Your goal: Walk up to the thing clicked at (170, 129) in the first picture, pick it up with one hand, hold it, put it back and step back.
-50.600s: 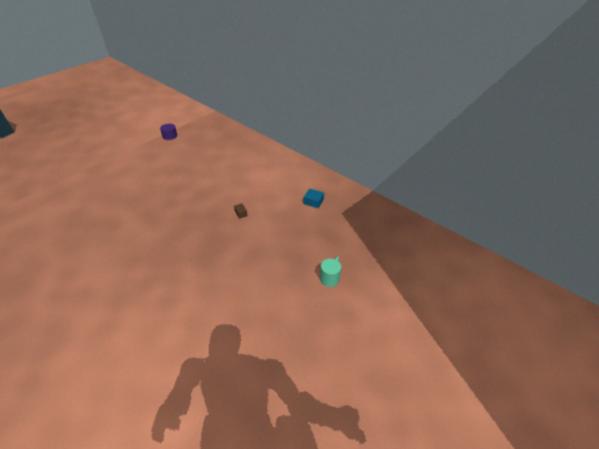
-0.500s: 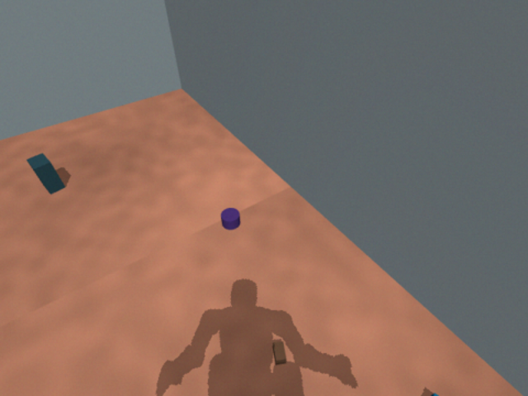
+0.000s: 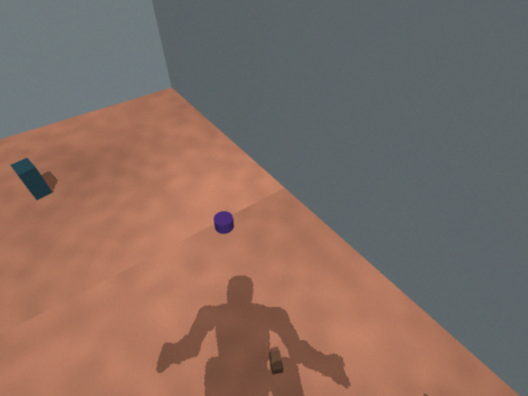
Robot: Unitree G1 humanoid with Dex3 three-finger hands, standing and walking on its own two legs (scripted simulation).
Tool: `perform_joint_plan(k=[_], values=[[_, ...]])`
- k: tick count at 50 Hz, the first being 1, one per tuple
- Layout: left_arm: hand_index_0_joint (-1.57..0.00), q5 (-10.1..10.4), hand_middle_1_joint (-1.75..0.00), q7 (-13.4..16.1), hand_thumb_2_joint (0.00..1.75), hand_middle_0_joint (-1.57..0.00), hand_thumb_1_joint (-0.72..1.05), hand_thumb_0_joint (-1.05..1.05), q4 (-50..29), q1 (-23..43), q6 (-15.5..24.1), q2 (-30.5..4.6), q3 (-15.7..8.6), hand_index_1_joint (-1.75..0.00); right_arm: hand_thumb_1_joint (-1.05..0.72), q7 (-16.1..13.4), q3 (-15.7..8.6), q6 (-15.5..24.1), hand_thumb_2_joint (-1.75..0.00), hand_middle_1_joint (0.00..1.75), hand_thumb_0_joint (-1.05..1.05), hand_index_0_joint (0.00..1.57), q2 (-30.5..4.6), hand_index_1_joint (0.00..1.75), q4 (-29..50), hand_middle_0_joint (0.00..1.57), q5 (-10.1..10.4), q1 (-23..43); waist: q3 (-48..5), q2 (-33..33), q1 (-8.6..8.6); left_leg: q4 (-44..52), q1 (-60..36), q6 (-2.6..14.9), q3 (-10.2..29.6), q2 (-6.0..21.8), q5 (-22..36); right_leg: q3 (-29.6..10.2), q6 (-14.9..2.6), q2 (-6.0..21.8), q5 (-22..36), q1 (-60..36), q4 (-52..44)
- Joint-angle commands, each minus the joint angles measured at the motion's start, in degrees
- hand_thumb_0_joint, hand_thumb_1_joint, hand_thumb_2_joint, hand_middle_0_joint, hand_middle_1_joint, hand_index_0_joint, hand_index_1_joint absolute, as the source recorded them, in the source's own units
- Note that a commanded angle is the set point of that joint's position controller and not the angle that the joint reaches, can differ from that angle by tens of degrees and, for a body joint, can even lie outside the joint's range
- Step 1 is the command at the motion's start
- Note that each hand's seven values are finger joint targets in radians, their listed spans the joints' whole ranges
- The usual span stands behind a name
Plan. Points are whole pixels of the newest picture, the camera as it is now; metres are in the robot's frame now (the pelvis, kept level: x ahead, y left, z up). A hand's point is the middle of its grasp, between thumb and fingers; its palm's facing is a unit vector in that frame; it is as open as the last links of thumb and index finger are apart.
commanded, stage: step back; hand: left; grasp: from above
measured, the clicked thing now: (223, 222) +1.09 +0.23 -0.73
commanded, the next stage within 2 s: stand in 0.20 s
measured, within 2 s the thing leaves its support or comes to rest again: neither
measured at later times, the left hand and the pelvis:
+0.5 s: hand out of the picture +0.12 +0.24 -0.14, palm faces -0.02 -0.95 -0.32, open 7.4 cm; pelvis +0.01 +0.00 +0.02, yaw +0 degrees
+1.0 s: hand out of the picture +0.06 +0.25 -0.14, palm faces -0.04 -0.94 -0.34, open 7.4 cm; pelvis +0.00 -0.01 +0.02, yaw +0 degrees
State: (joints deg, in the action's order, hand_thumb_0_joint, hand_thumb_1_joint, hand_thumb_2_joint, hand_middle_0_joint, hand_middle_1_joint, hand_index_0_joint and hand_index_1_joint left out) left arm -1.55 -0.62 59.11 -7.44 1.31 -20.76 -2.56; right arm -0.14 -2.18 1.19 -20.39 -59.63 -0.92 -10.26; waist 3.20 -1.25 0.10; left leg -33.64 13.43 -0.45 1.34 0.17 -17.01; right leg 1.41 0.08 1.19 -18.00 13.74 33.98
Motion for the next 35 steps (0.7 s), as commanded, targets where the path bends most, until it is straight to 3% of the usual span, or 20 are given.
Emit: perform_joint_plan(k=[1, 4, 9, 10, 11, 15, 17, 19, 28, 29, 35], values=[[-0.2, 1.4, -0.3, 0.85, 0.9, -0.2, 0.9, 0.0, -3.45, 3.73, 1.21, -12.39, -2.4, -0.3, -0.9, -0.29, -2.15, 1.94, -0.9, 0.3, 0.0, 0.2, -12.48, 0.3, 2.57, 0.2, 0.24, 3.24, -5.25, 4.15, -1.62, 7.29, -1.91, 3.57, 6.81, 6.8, 18.45, -4.86, -1.93, 4.61, 13.59, -4.4, -8.64], [-0.2, 1.14, -0.3, 1.28, 0.9, -0.2, 0.9, 0.0, -2.58, 4.47, 1.29, -13.34, -2.75, -0.3, -0.9, -0.7, -1.96, 1.63, -0.9, 0.3, 0.0, 0.2, -11.38, 0.3, 1.68, 0.2, 0.26, 3.21, -6.97, 4.39, -0.65, 5.46, -2.15, 2.44, 2.5, 4.81, 24.3, -5.58, -2.89, 6.73, 26.01, -9.77, -7.71], [-0.2, 1.29, -0.3, 1.54, 0.9, -0.2, 0.9, 0.0, -2.12, 6.14, 0.89, -12.57, -2.4, -0.3, -0.9, -0.92, -2.03, 1.17, -0.9, 0.3, 0.0, 0.2, -11.07, 0.3, 0.91, 0.2, 0.14, 5.5, -8.01, 1.16, -0.82, 7.42, -3.48, 2.52, 3.23, 5.49, 24.8, -4.23, -2.64, 6.31, 23.43, -9.97, -8.51], [-0.2, 1.99, -0.3, 1.34, 0.9, -0.2, 0.9, 0.0, -0.89, 5.34, 0.63, -10.45, -1.14, -0.3, -0.9, -0.81, -1.3, 1.21, -0.9, 0.3, 0.0, 0.2, -11.24, 0.3, 1.19, 0.2, 0.49, 6.38, -6.91, 0.16, -0.58, 10.87, -5.83, 2.29, 4.97, 6.46, 26.3, -5.56, -2.25, 6.25, 24.94, -8.61, -9.85], [-0.2, 1.95, -0.3, 1.31, 0.9, -0.2, 0.9, 0.0, -0.85, 5.64, 0.67, -10.47, -1.1, -0.3, -0.9, -0.84, -1.33, 1.33, -0.9, 0.3, 0.0, 0.2, -11.4, 0.3, 1.0, 0.2, 0.54, 6.66, -8.01, -0.29, -0.51, 10.67, -7.91, 2.25, 4.97, 7.08, 30.0, -5.22, -1.97, 6.24, 27.28, -9.48, -9.86], [-0.2, 1.52, -0.3, 1.37, 0.9, -0.2, 0.9, 0.0, 0.08, 5.94, 0.87, -11.0, -0.75, -0.3, -0.9, -0.87, -1.08, 1.2, -0.9, 0.3, 0.0, 0.2, -11.55, 0.3, 0.27, 0.2, 0.72, 7.68, -9.56, 0.32, -0.26, 11.66, -9.65, 1.76, 4.08, 7.23, 32.42, -4.75, -1.45, 6.38, 31.97, -12.38, -11.28], [-0.2, 1.47, -0.3, 1.38, 0.9, -0.2, 0.9, 0.0, 0.47, 6.5, 0.9, -10.65, -0.57, -0.3, -0.9, -0.81, -0.95, 1.16, -0.9, 0.3, 0.0, 0.2, -11.43, 0.3, 0.09, 0.2, 0.84, 8.58, -9.79, -0.28, -0.21, 12.67, -10.12, 1.75, 3.88, 7.57, 32.5, -4.59, -1.34, 6.45, 31.67, -13.37, -12.13], [-0.2, 1.35, -0.3, 1.29, 0.9, -0.2, 0.9, 0.0, 0.93, 6.94, 0.9, -10.89, -0.43, -0.3, -0.9, -0.7, -0.65, 0.85, -0.9, 0.3, 0.0, 0.2, -10.88, 0.3, -0.05, 0.2, 0.81, 9.25, -8.32, 0.49, -0.05, 14.53, -9.33, 1.64, 3.69, 7.27, 26.87, -4.81, -1.01, 6.32, 26.9, -12.66, -14.3], [-0.2, 1.03, -0.3, 0.99, 0.9, -0.2, 0.9, 0.0, 2.72, 6.52, 1.01, -11.18, -0.17, -0.3, -0.9, -0.25, -0.52, 0.79, -0.9, 0.3, 0.0, 0.2, -10.99, 0.3, -1.01, 0.2, 0.61, 10.61, -4.88, 1.01, -0.15, 18.59, -8.67, 1.2, 3.96, 6.96, 14.52, -5.33, -0.88, 6.17, 14.64, -9.09, -18.65], [-0.2, 1.0, -0.3, 0.97, 0.9, -0.2, 0.9, 0.0, 2.72, 6.64, 1.18, -11.29, -0.05, -0.3, -0.9, -0.13, -0.51, 0.82, -0.9, 0.3, 0.0, 0.2, -11.12, 0.3, -1.16, 0.2, 0.57, 10.52, -4.89, 1.11, -0.05, 18.38, -8.59, 1.22, 4.15, 7.07, 15.64, -5.43, -0.89, 6.32, 16.04, -9.58, -18.8], [-0.2, 1.08, -0.3, 0.88, 0.9, -0.2, 0.9, 0.0, 3.21, 5.32, 0.99, -11.27, 0.16, -0.3, -0.9, 0.05, -0.37, 0.91, -0.9, 0.3, 0.0, 0.2, -10.9, 0.3, -1.79, 0.2, 0.49, 9.87, -4.03, 1.49, -0.2, 19.44, -8.02, 1.04, 4.37, 6.91, 12.04, -5.47, -0.94, 6.16, 11.36, -7.6, -19.29]])
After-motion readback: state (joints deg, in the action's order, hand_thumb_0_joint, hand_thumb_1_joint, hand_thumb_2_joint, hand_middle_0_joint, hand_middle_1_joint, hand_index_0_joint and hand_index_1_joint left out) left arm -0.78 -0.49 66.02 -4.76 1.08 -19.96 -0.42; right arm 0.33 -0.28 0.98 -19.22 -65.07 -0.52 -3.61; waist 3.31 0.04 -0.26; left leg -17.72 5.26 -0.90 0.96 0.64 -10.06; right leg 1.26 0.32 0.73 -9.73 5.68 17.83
